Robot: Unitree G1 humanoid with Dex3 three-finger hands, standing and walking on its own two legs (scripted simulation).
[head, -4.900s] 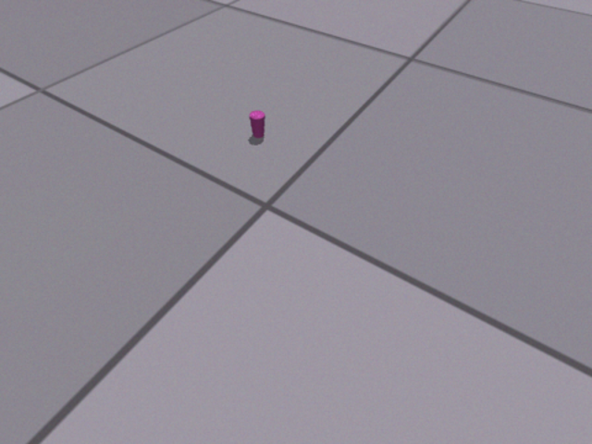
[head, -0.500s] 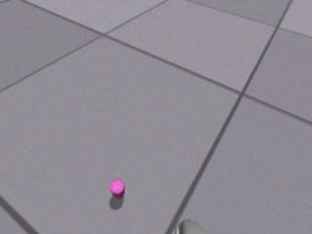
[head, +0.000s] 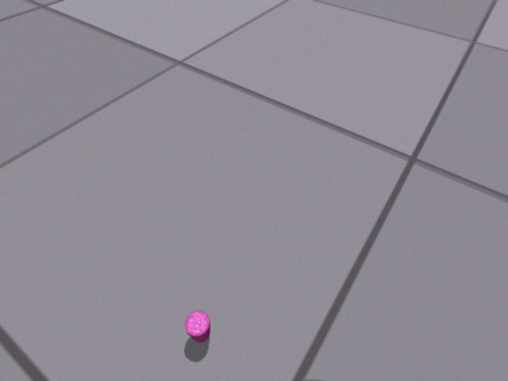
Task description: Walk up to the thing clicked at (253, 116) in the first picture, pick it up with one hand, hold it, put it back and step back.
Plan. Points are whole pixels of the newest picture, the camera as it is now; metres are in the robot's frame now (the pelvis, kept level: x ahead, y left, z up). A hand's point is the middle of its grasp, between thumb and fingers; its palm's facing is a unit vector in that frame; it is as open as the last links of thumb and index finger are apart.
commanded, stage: walk up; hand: left
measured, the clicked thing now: (199, 328) +0.39 +0.19 -0.69
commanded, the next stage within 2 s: stand in 1.22 s
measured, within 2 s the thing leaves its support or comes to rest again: neither
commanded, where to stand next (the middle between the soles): +0.05 -0.01 m, yaw -1 degrees
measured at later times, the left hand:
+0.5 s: hand out of the picture +0.12 +0.26 -0.13, palm faces -0.01 -0.94 -0.35, open 7.4 cm
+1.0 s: hand out of the picture +0.12 +0.25 -0.13, palm faces -0.03 -0.94 -0.34, open 7.4 cm
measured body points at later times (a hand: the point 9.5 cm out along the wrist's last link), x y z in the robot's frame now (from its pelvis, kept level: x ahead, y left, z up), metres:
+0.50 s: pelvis +0.03 +0.00 +0.02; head +0.03 +0.00 +0.47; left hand +0.12 +0.31 -0.10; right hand +0.15 -0.30 -0.10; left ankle +0.03 +0.13 -0.72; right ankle +0.05 -0.14 -0.72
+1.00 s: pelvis +0.03 +0.00 +0.03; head +0.04 +0.00 +0.48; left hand +0.12 +0.30 -0.11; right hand +0.09 -0.30 -0.11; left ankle +0.03 +0.13 -0.72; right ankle +0.05 -0.14 -0.72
